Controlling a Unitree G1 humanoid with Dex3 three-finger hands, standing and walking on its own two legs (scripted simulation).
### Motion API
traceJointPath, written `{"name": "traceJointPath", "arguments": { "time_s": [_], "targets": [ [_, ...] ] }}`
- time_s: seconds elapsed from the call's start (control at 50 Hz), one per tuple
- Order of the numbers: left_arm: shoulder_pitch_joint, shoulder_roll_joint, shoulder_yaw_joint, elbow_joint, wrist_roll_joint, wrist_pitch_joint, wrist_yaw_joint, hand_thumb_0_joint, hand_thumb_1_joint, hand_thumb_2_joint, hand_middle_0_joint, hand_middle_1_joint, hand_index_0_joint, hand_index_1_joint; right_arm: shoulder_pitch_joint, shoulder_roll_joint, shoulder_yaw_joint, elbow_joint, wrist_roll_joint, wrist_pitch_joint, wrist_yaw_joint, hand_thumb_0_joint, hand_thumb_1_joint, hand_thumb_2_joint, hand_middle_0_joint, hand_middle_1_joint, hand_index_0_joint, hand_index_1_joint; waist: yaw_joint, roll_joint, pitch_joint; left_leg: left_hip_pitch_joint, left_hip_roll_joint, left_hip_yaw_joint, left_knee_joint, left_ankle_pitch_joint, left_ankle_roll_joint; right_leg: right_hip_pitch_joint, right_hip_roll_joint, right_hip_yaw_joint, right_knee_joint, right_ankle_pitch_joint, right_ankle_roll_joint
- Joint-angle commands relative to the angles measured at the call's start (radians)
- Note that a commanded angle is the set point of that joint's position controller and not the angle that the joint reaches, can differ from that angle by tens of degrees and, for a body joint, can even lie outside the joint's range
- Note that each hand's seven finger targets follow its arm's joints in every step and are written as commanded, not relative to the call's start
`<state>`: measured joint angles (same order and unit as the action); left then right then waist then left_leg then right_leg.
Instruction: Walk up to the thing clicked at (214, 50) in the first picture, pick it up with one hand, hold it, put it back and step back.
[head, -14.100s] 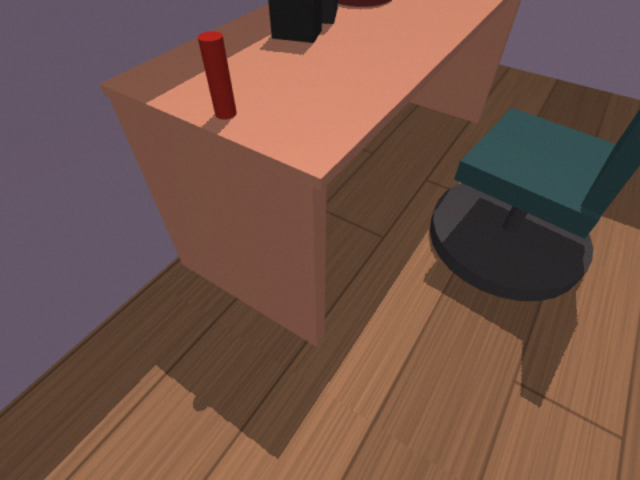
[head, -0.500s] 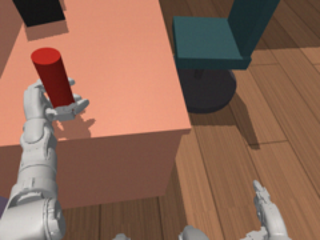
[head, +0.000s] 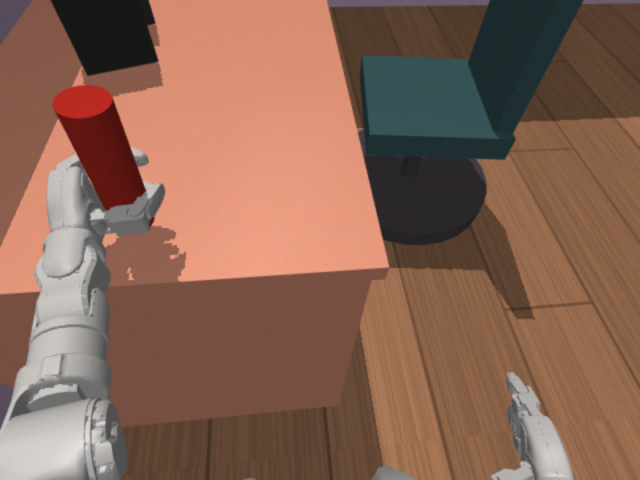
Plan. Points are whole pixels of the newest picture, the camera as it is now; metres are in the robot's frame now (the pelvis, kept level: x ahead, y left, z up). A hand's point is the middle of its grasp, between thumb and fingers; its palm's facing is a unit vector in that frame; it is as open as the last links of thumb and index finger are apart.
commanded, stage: settle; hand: left
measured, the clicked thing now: (112, 169) +0.45 +0.22 +0.15
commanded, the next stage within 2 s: lift in 0.62 s
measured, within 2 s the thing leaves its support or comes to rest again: neither
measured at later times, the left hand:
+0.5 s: hand (125, 176) +0.44 +0.21 +0.14, palm faces +0.17 -0.99 -0.01, open 6.9 cm
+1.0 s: hand (119, 156) +0.44 +0.20 +0.18, palm faces +0.18 -0.98 -0.01, open 6.9 cm
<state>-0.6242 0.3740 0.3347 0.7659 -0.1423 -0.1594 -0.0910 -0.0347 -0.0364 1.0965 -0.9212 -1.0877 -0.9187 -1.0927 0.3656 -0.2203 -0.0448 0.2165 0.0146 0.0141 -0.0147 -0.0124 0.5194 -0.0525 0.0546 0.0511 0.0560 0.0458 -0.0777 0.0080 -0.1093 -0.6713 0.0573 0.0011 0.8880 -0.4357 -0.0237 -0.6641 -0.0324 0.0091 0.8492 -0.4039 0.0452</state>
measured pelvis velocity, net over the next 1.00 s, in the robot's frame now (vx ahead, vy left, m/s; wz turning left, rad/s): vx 0.00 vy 0.00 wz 0.00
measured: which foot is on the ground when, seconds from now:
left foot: down 0.00-1.00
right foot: down 0.00-1.00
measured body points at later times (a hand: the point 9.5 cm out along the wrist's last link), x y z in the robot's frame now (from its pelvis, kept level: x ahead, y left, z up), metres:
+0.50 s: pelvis -0.01 +0.00 +0.01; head +0.04 +0.00 +0.46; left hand +0.43 +0.26 +0.15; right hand +0.15 -0.26 -0.05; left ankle +0.00 +0.13 -0.69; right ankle +0.00 -0.15 -0.69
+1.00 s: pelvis +0.00 +0.00 +0.02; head +0.03 +0.00 +0.47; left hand +0.42 +0.25 +0.18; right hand +0.15 -0.27 -0.04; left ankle +0.00 +0.13 -0.69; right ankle +0.00 -0.15 -0.69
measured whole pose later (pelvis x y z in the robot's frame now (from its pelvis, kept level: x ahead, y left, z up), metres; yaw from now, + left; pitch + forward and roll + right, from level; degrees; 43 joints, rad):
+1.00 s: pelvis +0.00 +0.00 +0.02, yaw +0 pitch +8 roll -1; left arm -0.65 0.35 0.30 0.66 -0.15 0.02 -0.04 -0.03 -0.05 1.12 -0.92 -1.09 -0.92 -1.10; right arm 0.33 -0.23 -0.07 0.38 0.04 -0.07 -0.06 -0.01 0.53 -0.05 0.05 0.05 0.05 0.05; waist -0.05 0.02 -0.10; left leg -0.51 0.05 0.01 0.75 -0.38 -0.02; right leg -0.50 -0.04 0.01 0.71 -0.34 0.05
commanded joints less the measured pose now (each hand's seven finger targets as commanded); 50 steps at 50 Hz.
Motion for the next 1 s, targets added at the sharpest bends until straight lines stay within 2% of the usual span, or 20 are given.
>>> {"name": "traceJointPath", "arguments": {
  "time_s": [0.0, 0.02, 0.16, 0.22, 0.26, 0.3, 0.34, 0.42, 0.5, 0.52, 0.56, 0.6, 0.62, 0.66, 0.68, 0.72, 0.76, 0.82, 0.96, 0.98],
  "targets": [
    [-0.414, 0.234, 0.036, -0.218, -0.011, -0.041, -0.001, 0.0, 0.453, 1.307, -1.382, -1.407, -1.385, -1.419, -0.007, -0.144, -0.09, -0.135, 0.001, -0.059, -0.013, 0.0, 0.549, -0.049, 0.049, 0.05, 0.049, 0.05, -0.008, 0.031, -0.362, 0.223, -0.037, 0.024, -0.119, 0.337, 0.03, 0.185, 0.035, -0.035, -0.099, 0.339, -0.039],
    [-0.439, 0.21, 0.014, -0.239, -0.013, -0.038, -0.002, 0.0, 0.461, 1.302, -1.381, -1.399, -1.382, -1.413, -0.016, -0.109, -0.054, -0.131, 0.002, -0.062, -0.01, 0.0, 0.546, -0.05, 0.049, 0.05, 0.049, 0.05, 0.0, 0.058, -0.382, 0.241, -0.037, 0.024, -0.115, 0.367, 0.028, 0.196, 0.032, -0.035, -0.096, 0.358, -0.039],
    [-0.467, 0.247, 0.039, -0.25, -0.014, -0.027, 0.011, 0.0, 0.454, 1.315, -1.375, -1.408, -1.377, -1.421, -0.047, -0.147, -0.093, -0.092, 0.004, -0.071, -0.019, 0.0, 0.545, -0.051, 0.049, 0.05, 0.049, 0.05, 0.005, 0.061, -0.4, 0.277, -0.033, 0.019, -0.127, 0.419, 0.021, 0.223, 0.031, -0.038, -0.106, 0.392, -0.041],
    [-0.494, 0.226, 0.019, -0.261, -0.01, -0.018, 0.013, 0.0, 0.42, 1.326, -1.385, -1.419, -1.386, -1.434, -0.063, -0.093, -0.043, -0.078, 0.008, -0.076, -0.018, 0.0, 0.549, -0.05, 0.049, 0.05, 0.049, 0.05, 0.014, 0.05, -0.368, 0.267, -0.036, 0.022, -0.141, 0.389, 0.026, 0.23, 0.03, -0.039, -0.121, 0.371, -0.039],
    [-0.467, 0.249, 0.042, -0.223, -0.016, -0.009, 0.013, 0.0, 0.433, 1.334, -1.388, -1.425, -1.39, -1.44, -0.06, -0.154, -0.099, -0.056, 0.009, -0.079, -0.027, 0.0, 0.549, -0.05, 0.049, 0.05, 0.049, 0.05, -0.002, 0.021, -0.363, 0.271, -0.037, 0.026, -0.154, 0.348, 0.028, 0.226, 0.031, -0.036, -0.137, 0.349, -0.035],
    [-0.503, 0.221, 0.01, -0.245, -0.01, -0.006, 0.01, 0.0, 0.458, 1.331, -1.391, -1.424, -1.394, -1.437, -0.046, -0.097, -0.047, -0.029, 0.006, -0.086, -0.021, 0.0, 0.549, -0.049, 0.049, 0.05, 0.049, 0.05, 0.002, 0.067, -0.349, 0.272, -0.037, 0.025, -0.162, 0.33, 0.024, 0.21, 0.031, -0.039, -0.142, 0.322, -0.04],
    [-0.485, 0.246, 0.024, -0.228, -0.012, 0.006, 0.018, 0.0, 0.443, 1.325, -1.389, -1.418, -1.392, -1.432, -0.069, -0.14, -0.083, -0.05, 0.014, -0.091, -0.03, 0.0, 0.549, -0.049, 0.049, 0.05, 0.049, 0.05, 0.001, 0.023, -0.351, 0.277, -0.039, 0.027, -0.172, 0.309, 0.029, 0.227, 0.031, -0.038, -0.156, 0.312, -0.036],
    [-0.514, 0.248, 0.021, -0.236, -0.013, 0.015, 0.013, 0.0, 0.449, 1.331, -1.385, -1.423, -1.39, -1.435, -0.064, -0.122, -0.064, -0.013, 0.012, -0.1, -0.033, 0.0, 0.552, -0.048, 0.049, 0.05, 0.049, 0.05, 0.002, 0.035, -0.344, 0.281, -0.04, 0.031, -0.169, 0.364, 0.031, 0.242, 0.03, -0.037, -0.157, 0.369, -0.033],
    [-0.525, 0.232, 0.01, -0.234, -0.014, 0.021, 0.013, 0.0, 0.466, 1.335, -1.388, -1.418, -1.391, -1.432, -0.106, -0.132, -0.075, -0.005, 0.014, -0.11, -0.035, 0.0, 0.553, -0.049, 0.049, 0.05, 0.049, 0.05, 0.004, 0.055, -0.348, 0.308, -0.035, 0.024, -0.19, 0.332, 0.022, 0.222, 0.033, -0.044, -0.165, 0.318, -0.041],
    [-0.545, 0.22, 0.003, -0.252, -0.018, 0.022, 0.015, 0.0, 0.467, 1.333, -1.377, -1.409, -1.379, -1.424, -0.087, -0.109, -0.05, 0.003, 0.015, -0.113, -0.032, 0.0, 0.555, -0.049, 0.049, 0.05, 0.049, 0.05, 0.011, 0.057, -0.348, 0.32, -0.034, 0.022, -0.192, 0.33, 0.021, 0.22, 0.035, -0.047, -0.167, 0.311, -0.042],
    [-0.534, 0.256, 0.027, -0.237, -0.021, 0.027, 0.019, 0.0, 0.463, 1.346, -1.386, -1.423, -1.388, -1.438, -0.08, -0.158, -0.096, 0.019, 0.016, -0.114, -0.04, 0.0, 0.553, -0.049, 0.049, 0.05, 0.049, 0.05, 0.005, 0.057, -0.342, 0.326, -0.032, 0.019, -0.198, 0.336, 0.017, 0.216, 0.036, -0.049, -0.171, 0.31, -0.044],
    [-0.546, 0.216, -0.001, -0.231, -0.017, 0.035, 0.018, 0.0, 0.452, 1.346, -1.397, -1.428, -1.398, -1.444, -0.099, -0.121, -0.061, 0.003, 0.015, -0.12, -0.04, 0.0, 0.552, -0.05, 0.049, 0.05, 0.049, 0.05, -0.003, 0.02, -0.355, 0.317, -0.036, 0.026, -0.19, 0.335, 0.028, 0.244, 0.032, -0.043, -0.179, 0.332, -0.036],
    [-0.542, 0.257, 0.026, -0.243, -0.017, 0.037, 0.024, 0.0, 0.454, 1.343, -1.395, -1.427, -1.398, -1.442, -0.092, -0.14, -0.081, 0.031, 0.015, -0.12, -0.043, 0.0, 0.553, -0.049, 0.049, 0.05, 0.049, 0.05, 0.009, 0.024, -0.35, 0.305, -0.04, 0.029, -0.193, 0.341, 0.029, 0.257, 0.03, -0.039, -0.181, 0.343, -0.034],
    [-0.543, 0.247, 0.017, -0.242, -0.017, 0.044, 0.021, 0.0, 0.447, 1.346, -1.403, -1.437, -1.406, -1.452, -0.08, -0.116, -0.057, 0.05, 0.017, -0.121, -0.041, 0.0, 0.547, -0.05, 0.049, 0.05, 0.049, 0.05, 0.01, 0.053, -0.367, 0.324, -0.041, 0.031, -0.19, 0.37, 0.027, 0.262, 0.027, -0.037, -0.179, 0.368, -0.036],
    [-0.545, 0.236, 0.006, -0.239, -0.013, 0.048, 0.023, 0.0, 0.453, 1.361, -1.406, -1.441, -1.407, -1.459, -0.115, -0.151, -0.089, 0.029, 0.018, -0.124, -0.045, 0.0, 0.549, -0.051, 0.049, 0.05, 0.049, 0.05, 0.002, 0.033, -0.358, 0.332, -0.038, 0.028, -0.201, 0.359, 0.027, 0.254, 0.03, -0.04, -0.182, 0.352, -0.038],
    [-0.572, 0.228, 0.004, -0.24, -0.017, 0.048, 0.022, 0.0, 0.508, 1.323, -1.376, -1.432, -1.393, -1.431, -0.125, -0.113, -0.052, 0.039, 0.02, -0.132, -0.043, 0.0, 0.56, -0.047, 0.049, 0.05, 0.049, 0.05, 0.012, 0.061, -0.332, 0.336, -0.036, 0.026, -0.207, 0.361, 0.02, 0.236, 0.032, -0.046, -0.183, 0.334, -0.043],
    [-0.545, 0.246, 0.021, -0.239, -0.015, 0.057, 0.035, 0.0, 0.484, 1.3, -1.393, -1.427, -1.41, -1.426, -0.141, -0.159, -0.095, 0.011, 0.019, -0.137, -0.049, 0.0, 0.55, -0.048, 0.049, 0.05, 0.049, 0.05, 0.014, 0.022, -0.344, 0.33, -0.035, 0.024, -0.213, 0.334, 0.023, 0.257, 0.034, -0.048, -0.192, 0.316, -0.04],
    [-0.509, 0.237, 0.018, -0.271, -0.013, 0.074, 0.044, 0.0, 0.487, 1.304, -1.4, -1.439, -1.421, -1.435, -0.096, -0.164, -0.105, 0.013, 0.02, -0.135, -0.05, 0.0, 0.549, -0.048, 0.049, 0.05, 0.049, 0.05, 0.019, 0.036, -0.373, 0.355, -0.037, 0.027, -0.214, 0.36, 0.022, 0.281, 0.032, -0.048, -0.195, 0.342, -0.04],
    [-0.501, 0.18, -0.019, -0.415, -0.016, 0.118, 0.057, 0.0, 0.485, 1.297, -1.399, -1.428, -1.416, -1.427, -0.115, -0.115, -0.067, -0.02, 0.023, -0.155, -0.051, 0.0, 0.549, -0.048, 0.049, 0.049, 0.049, 0.049, 0.041, 0.041, -0.356, 0.372, -0.037, 0.027, -0.231, 0.372, 0.018, 0.313, 0.034, -0.058, -0.206, 0.345, -0.04],
    [-0.481, 0.209, 0.007, -0.407, -0.017, 0.131, 0.059, 0.0, 0.493, 1.318, -1.408, -1.445, -1.426, -1.443, -0.072, -0.122, -0.073, -0.008, 0.024, -0.156, -0.052, 0.0, 0.552, -0.048, 0.049, 0.049, 0.049, 0.05, 0.038, 0.03, -0.345, 0.366, -0.035, 0.025, -0.237, 0.381, 0.019, 0.322, 0.034, -0.06, -0.208, 0.351, -0.039]
  ]
}}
